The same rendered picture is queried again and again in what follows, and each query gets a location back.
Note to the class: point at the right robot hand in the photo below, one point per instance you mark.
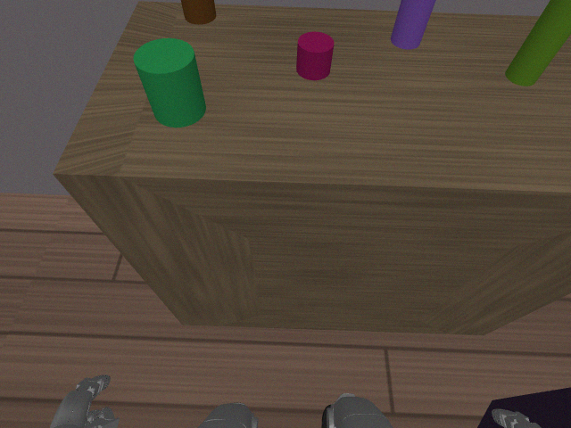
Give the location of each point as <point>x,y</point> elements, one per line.
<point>509,419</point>

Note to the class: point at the left robot hand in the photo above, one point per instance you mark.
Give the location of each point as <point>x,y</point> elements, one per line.
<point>74,408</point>

